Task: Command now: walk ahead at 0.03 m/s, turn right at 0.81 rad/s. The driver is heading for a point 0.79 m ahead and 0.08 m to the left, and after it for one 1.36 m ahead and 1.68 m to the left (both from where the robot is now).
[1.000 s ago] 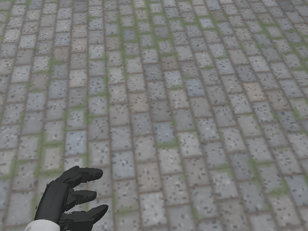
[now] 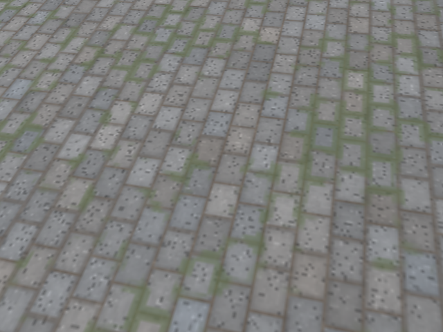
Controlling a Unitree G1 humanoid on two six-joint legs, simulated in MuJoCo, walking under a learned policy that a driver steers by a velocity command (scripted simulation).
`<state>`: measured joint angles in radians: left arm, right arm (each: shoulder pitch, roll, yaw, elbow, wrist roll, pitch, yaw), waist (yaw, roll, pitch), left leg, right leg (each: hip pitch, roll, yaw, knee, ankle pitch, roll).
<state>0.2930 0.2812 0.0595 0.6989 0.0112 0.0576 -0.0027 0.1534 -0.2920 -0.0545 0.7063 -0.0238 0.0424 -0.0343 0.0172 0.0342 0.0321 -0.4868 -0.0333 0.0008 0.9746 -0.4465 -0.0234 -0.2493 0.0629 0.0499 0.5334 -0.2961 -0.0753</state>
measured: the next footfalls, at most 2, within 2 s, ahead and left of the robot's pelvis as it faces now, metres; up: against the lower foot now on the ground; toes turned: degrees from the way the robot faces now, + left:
left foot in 0.40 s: +0.06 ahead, +0.10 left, +0.00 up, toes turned -6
right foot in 0.74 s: +0.18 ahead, -0.11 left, +0.00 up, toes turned +19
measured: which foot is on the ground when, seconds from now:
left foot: up 0.00-0.38, down 0.40-0.74, up 0.76-1.00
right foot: down 0.00-0.40, up 0.42-0.72, down 0.74-1.00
